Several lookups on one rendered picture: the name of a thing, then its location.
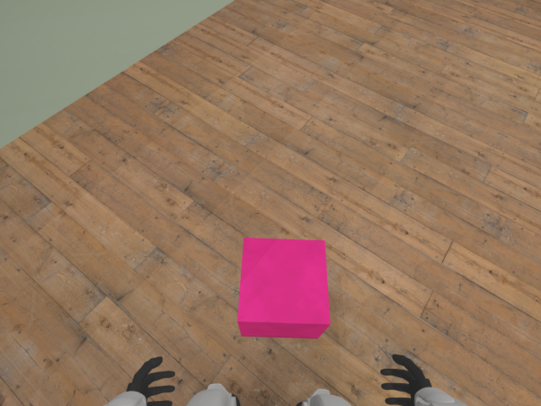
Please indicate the left robot thigh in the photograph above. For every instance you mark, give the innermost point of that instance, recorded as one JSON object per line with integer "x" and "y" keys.
{"x": 212, "y": 397}

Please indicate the robot right shin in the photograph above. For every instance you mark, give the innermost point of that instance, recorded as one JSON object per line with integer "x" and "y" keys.
{"x": 320, "y": 391}

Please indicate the right robot hand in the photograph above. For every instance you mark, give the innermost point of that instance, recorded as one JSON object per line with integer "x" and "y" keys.
{"x": 413, "y": 375}

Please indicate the right robot forearm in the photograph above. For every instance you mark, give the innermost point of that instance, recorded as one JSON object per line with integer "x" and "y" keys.
{"x": 431, "y": 396}

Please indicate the left robot hand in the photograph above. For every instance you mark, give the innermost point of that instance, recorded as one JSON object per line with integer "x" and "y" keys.
{"x": 142, "y": 379}

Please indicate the carton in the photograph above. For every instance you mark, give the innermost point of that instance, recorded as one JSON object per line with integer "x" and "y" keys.
{"x": 283, "y": 288}

